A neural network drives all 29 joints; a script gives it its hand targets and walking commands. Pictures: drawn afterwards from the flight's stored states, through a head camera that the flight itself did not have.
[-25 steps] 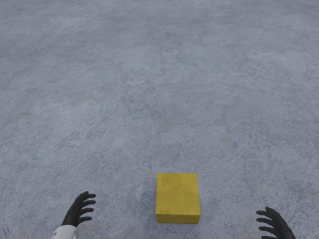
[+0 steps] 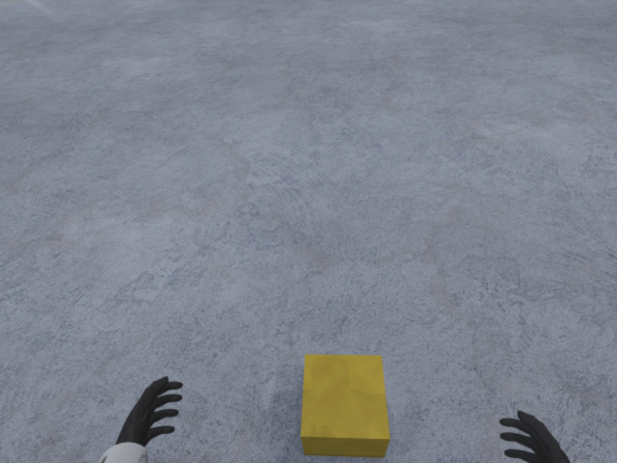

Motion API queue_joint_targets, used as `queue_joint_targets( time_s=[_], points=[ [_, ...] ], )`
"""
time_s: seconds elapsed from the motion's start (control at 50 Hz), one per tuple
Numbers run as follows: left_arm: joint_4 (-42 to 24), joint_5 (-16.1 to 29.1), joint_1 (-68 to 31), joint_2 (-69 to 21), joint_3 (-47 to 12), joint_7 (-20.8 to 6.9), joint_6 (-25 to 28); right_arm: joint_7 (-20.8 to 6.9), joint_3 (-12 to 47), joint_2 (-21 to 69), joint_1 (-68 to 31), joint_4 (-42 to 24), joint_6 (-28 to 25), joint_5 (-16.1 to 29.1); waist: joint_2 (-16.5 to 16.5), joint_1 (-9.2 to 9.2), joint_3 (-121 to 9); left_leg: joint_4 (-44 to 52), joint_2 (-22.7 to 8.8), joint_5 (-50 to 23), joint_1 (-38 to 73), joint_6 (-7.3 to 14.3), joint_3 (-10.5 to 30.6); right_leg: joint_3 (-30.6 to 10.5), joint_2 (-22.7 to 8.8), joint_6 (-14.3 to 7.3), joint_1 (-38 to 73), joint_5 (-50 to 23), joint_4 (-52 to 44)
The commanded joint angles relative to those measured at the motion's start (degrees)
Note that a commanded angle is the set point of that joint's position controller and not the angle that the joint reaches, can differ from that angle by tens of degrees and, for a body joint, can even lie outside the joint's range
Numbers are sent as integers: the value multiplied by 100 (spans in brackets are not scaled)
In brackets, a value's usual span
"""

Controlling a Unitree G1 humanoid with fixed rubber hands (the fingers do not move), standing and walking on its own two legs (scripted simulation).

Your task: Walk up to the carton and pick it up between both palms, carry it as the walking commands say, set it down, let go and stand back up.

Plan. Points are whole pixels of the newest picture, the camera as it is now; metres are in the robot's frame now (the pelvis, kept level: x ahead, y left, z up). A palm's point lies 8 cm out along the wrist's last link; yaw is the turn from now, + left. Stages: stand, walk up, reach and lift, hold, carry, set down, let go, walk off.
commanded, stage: stand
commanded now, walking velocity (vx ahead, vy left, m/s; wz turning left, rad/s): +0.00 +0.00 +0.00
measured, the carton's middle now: (343, 404) +0.44 -0.05 -0.67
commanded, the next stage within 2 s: none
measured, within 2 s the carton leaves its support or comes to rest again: neither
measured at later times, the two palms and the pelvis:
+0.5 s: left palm (133, 452) +0.17 +0.25 -0.05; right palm out of the picture +0.11 -0.28 -0.08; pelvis -0.01 +0.00 +0.00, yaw +0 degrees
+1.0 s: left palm out of the picture +0.14 +0.25 -0.05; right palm out of the picture +0.07 -0.29 -0.09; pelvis -0.03 +0.00 +0.00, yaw +0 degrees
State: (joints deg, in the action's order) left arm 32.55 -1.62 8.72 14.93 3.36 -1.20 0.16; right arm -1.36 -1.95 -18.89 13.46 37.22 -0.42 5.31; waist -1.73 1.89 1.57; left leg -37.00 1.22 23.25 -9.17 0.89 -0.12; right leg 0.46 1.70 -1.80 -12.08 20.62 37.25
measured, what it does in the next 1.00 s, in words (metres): stands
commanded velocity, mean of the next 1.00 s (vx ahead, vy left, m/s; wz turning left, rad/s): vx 0.00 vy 0.00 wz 0.00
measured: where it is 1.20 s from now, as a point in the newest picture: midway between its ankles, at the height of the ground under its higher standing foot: outside the picture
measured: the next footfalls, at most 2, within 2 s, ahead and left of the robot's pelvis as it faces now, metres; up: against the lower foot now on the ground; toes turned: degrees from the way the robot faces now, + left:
none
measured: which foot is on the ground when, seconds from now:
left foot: down 0.00-1.00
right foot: down 0.00-1.00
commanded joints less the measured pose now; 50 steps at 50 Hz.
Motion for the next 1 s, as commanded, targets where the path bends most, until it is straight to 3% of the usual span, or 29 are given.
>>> queue_joint_targets(
  time_s=[0.0,0.02,0.06,0.1,0.14,0.2,0.22,0.24,0.26,0.28,0.3,0.32,0.34,0.5,0.58,0.6,0.64,0.66,0.68,0.76,0.78,0.8,0.84,0.88,0.9,0.92,0.94,0.96,0.98],
  points=[
    [3,24,-328,1276,329,123,249,181,-237,-938,-149,-370,-199,-868,437,-120,-528,961,-540,-1611,-403,220,549,-904,-637,-91,-82,-1697,-1033],
    [-25,51,-347,1372,317,91,272,150,-270,-1023,-205,-361,-217,-791,431,-47,-635,899,-571,-1737,-406,176,582,-795,-570,-95,-83,-1765,-1107],
    [11,62,-290,1334,319,75,304,151,-276,-1006,-424,-459,-233,-844,98,-160,-460,1043,-549,-1607,-669,178,557,-712,-549,-43,29,-1649,-1078],
    [20,87,-214,1403,389,76,281,171,-290,-1040,-324,-359,-257,-821,381,-243,-762,1114,-577,-1771,-607,185,637,-751,-598,-135,309,-1720,-907],
    [29,81,-259,1276,317,66,266,195,-235,-942,-292,-271,-267,-833,159,-208,-466,1037,-574,-1795,-570,204,577,-802,-601,-90,60,-1688,-1011],
    [60,37,-369,1359,360,111,270,180,-288,-1003,-438,-325,-297,-830,414,-168,-507,1018,-532,-1385,-504,187,629,-752,-540,-84,-50,-1453,-1095],
    [46,3,-276,1275,319,121,283,204,-289,-1041,-416,-317,-281,-840,77,-230,-183,1042,-589,-1140,-804,211,675,-900,-611,-116,-75,-1548,-1155],
    [112,14,-459,1333,355,96,328,216,-255,-898,-320,-285,-304,-827,412,-111,-117,1145,-561,-1066,-858,236,678,-899,-607,-98,-138,-1284,-1157],
    [114,45,-286,1330,346,92,344,192,-267,-1079,-270,-215,-279,-890,187,-178,-215,1160,-602,-1124,-633,235,679,-882,-631,-89,-164,-1361,-1164],
    [152,20,-393,1440,368,110,330,184,-268,-969,-241,-278,-277,-834,461,-86,-241,1118,-548,-1293,-632,190,668,-902,-609,-99,-160,-1193,-1212],
    [106,65,-413,1380,358,118,303,184,-241,-957,-274,-196,-293,-881,193,-196,-9,1119,-602,-1282,-839,254,675,-938,-656,-129,-126,-1209,-1124],
    [92,47,-374,1273,318,109,357,186,-275,-1054,-335,-180,-290,-821,462,-187,-319,1095,-566,-1366,-671,219,646,-847,-625,-111,-123,-1226,-1144],
    [169,89,-411,1272,294,99,350,198,-299,-1128,-388,-153,-280,-785,269,-155,-354,990,-570,-1561,-548,196,586,-932,-626,-128,-164,-1485,-1126],
    [275,66,-305,1290,304,112,329,234,-228,-1021,-423,-83,-327,-777,288,-205,-443,994,-625,-2117,-492,244,672,-830,-637,-200,175,-2166,-972],
    [318,84,-468,1330,293,131,333,220,-198,-1007,-332,79,-292,-797,343,-127,-411,1026,-599,-1744,-404,201,645,-917,-615,-152,-32,-1750,-1076],
    [289,105,-303,1400,334,161,326,224,-218,-1073,-497,70,-274,-798,359,-289,5,1138,-685,-1838,-759,253,822,-809,-577,-166,-121,-1668,-1062],
    [340,79,-304,1244,274,128,289,217,-224,-1236,-467,191,-275,-766,60,-273,-85,1172,-710,-1653,-812,278,792,-762,-641,-157,95,-1887,-1040],
    [448,90,-234,1380,288,136,305,235,-232,-1144,-360,167,-286,-740,288,-175,-33,1172,-628,-1574,-586,232,716,-941,-652,-199,-95,-1784,-1096],
    [388,85,-344,1339,289,135,318,223,-174,-1107,-371,228,-290,-801,171,-193,-146,1071,-620,-1687,-629,244,683,-869,-637,-167,-7,-1818,-1148],
    [445,87,-380,1468,334,161,303,220,-176,-1083,-331,261,-265,-762,272,-225,85,1206,-621,-1213,-806,269,701,-953,-675,-130,-66,-1243,-1274],
    [592,70,-505,1398,287,151,324,217,-220,-1149,-458,347,-248,-792,321,-83,198,1286,-602,-1043,-652,266,726,-1022,-732,-152,-265,-1161,-1366],
    [562,45,-367,1366,261,140,335,220,-248,-1156,-372,313,-275,-783,414,-154,172,1282,-665,-856,-687,290,793,-1111,-749,-197,-324,-646,-1513],
    [553,36,-498,1481,309,150,341,179,-251,-1175,-506,314,-268,-800,507,-138,379,1304,-624,-741,-886,300,792,-963,-612,-175,-443,-700,-1453],
    [593,45,-504,1466,332,128,335,164,-194,-1147,-347,436,-291,-805,256,-149,90,1338,-612,-709,-644,251,714,-1002,-687,-152,-260,-805,-1472],
    [613,71,-448,1475,288,124,334,152,-188,-1091,-319,493,-297,-819,422,-211,385,1388,-628,-758,-823,267,836,-885,-579,-137,-350,-672,-1372],
    [645,44,-452,1357,270,127,371,152,-218,-1155,-476,428,-318,-814,181,-213,553,1465,-642,-667,-981,322,840,-994,-643,-171,-296,-675,-1452],
    [711,58,-398,1525,298,144,359,147,-195,-1105,-615,403,-314,-824,286,-278,595,1422,-666,-736,-1016,362,833,-1011,-664,-200,-370,-743,-1452],
    [681,66,-526,1577,294,153,359,132,-195,-1033,-405,434,-293,-776,449,-132,515,1359,-578,-875,-1019,267,759,-1115,-706,-190,-366,-604,-1541],
    [760,94,-434,1490,279,108,340,159,-175,-1128,-474,572,-307,-794,203,-230,327,1314,-622,-793,-832,297,778,-1080,-744,-219,-196,-726,-1529]
  ],
)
